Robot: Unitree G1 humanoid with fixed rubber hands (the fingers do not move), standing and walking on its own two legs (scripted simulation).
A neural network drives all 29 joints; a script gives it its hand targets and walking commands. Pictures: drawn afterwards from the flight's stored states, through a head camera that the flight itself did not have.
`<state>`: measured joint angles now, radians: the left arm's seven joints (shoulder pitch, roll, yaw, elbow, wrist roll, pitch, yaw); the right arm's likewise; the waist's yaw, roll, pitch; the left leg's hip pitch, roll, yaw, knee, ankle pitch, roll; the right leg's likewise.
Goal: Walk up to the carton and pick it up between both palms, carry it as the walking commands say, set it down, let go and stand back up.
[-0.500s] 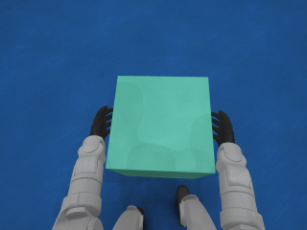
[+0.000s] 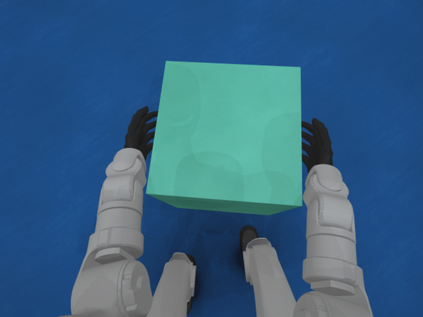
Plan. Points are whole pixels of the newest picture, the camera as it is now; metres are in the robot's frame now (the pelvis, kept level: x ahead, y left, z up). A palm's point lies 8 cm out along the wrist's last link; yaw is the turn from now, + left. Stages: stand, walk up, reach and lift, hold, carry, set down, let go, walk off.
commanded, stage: set down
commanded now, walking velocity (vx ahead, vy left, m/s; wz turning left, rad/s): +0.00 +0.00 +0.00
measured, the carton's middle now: (226, 151) +0.43 -0.03 -0.18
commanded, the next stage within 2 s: none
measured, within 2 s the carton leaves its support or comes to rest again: neither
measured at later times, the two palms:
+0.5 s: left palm (149, 142) +0.45 +0.13 -0.15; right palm (304, 163) +0.39 -0.19 -0.16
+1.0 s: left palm (154, 143) +0.48 +0.15 -0.25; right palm (286, 154) +0.43 -0.18 -0.24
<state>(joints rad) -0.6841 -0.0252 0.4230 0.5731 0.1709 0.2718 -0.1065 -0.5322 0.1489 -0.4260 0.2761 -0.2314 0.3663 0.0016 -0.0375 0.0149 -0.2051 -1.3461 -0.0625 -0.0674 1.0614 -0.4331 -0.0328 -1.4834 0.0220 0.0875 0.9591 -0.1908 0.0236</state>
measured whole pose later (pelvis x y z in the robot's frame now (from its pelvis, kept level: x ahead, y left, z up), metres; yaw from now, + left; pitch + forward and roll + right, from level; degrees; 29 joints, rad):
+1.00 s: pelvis -0.03 +0.01 -0.15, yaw +3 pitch +52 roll +3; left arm -1.06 0.14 0.35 0.76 0.11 0.31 -0.02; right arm -0.92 0.04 -0.48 0.46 -0.18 0.39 -0.05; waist -0.07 0.03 -0.23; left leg -1.98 -0.11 -0.06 1.67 -0.61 -0.05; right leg -2.12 0.03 0.09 1.54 -0.33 0.05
